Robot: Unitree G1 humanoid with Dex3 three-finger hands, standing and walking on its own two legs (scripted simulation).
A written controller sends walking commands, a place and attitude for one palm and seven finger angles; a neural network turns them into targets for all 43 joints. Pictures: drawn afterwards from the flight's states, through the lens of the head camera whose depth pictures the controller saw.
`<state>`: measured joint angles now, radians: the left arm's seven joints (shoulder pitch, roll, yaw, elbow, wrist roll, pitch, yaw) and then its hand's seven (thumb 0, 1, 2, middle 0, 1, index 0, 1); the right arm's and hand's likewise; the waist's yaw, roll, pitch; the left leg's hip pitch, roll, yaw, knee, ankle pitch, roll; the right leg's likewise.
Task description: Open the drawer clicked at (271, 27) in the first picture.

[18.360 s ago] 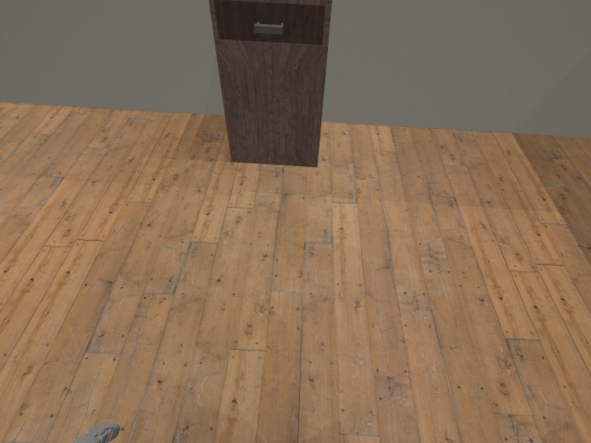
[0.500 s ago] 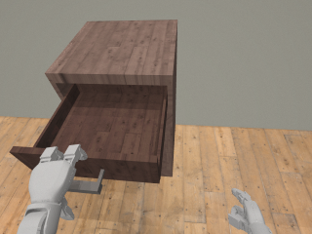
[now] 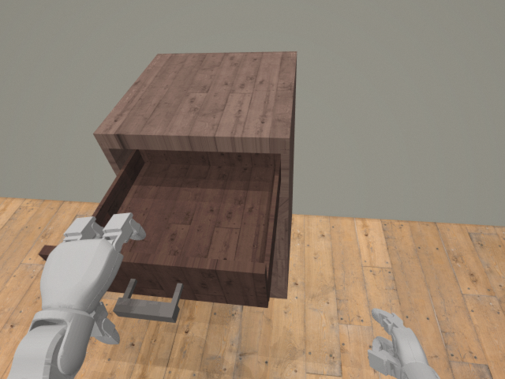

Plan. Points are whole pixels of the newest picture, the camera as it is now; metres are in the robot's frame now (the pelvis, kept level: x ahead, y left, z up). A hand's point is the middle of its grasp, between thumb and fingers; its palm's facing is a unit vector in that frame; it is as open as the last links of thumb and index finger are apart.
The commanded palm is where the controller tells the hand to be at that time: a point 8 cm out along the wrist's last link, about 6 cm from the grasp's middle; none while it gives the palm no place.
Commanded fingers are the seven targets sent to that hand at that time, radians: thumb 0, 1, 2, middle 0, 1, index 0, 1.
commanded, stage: lift the hand off the handle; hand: left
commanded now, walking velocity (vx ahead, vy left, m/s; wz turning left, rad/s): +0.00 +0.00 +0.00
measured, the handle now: (151, 298) +0.25 +0.25 -0.05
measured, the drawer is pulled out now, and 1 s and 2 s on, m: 0.30 0.30 0.30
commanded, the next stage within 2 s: draw the hand back to the body in 0.08 s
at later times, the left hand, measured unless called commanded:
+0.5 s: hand (100, 281) +0.20 +0.25 +0.10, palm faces +0.08 -0.08 -0.99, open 13.8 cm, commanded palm +0.17 +0.25 +0.16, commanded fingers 0.00 -0.50 0.30 -0.30 -1.20 -0.30 -1.20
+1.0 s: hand (102, 269) +0.20 +0.22 +0.14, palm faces +0.37 -0.84 -0.38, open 13.3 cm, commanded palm +0.15 +0.26 +0.17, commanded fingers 0.00 -0.08 0.48 -0.27 -0.93 -0.27 -0.93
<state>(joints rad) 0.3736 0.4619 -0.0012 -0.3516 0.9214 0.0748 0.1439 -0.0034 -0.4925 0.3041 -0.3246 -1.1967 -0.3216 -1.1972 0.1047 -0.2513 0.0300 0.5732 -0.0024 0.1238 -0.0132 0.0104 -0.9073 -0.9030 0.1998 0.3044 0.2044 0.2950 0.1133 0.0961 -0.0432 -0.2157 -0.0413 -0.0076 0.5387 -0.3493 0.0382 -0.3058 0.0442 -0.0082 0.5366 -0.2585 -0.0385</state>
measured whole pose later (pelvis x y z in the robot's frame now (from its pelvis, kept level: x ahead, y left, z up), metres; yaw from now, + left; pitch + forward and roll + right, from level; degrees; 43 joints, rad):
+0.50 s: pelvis +0.00 +0.00 +0.00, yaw +0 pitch +0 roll +0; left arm 0.37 0.49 0.03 -0.36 0.90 0.07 0.10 0.00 -0.49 0.30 -0.32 -1.20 -0.32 -1.20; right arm 0.10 -0.25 0.04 0.58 0.01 0.13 -0.01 0.01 -0.91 -0.90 0.20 0.30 0.20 0.29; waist 0.11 0.10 -0.02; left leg -0.17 -0.04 -0.01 0.48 -0.32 0.04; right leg -0.26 0.05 -0.01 0.48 -0.22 -0.04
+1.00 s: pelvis +0.01 -0.01 +0.01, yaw +2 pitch -3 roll -1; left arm 0.47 0.30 0.20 -0.45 0.01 -0.09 0.11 -0.01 -0.36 0.36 -0.31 -1.11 -0.31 -1.11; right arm 0.19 -0.19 0.06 0.58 0.00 -0.11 -0.08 0.01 -0.91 -0.90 0.20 0.30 0.20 0.29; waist 0.06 0.04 0.03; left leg -0.07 -0.04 -0.05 0.44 -0.32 0.03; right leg -0.14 0.04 -0.05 0.43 -0.24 -0.04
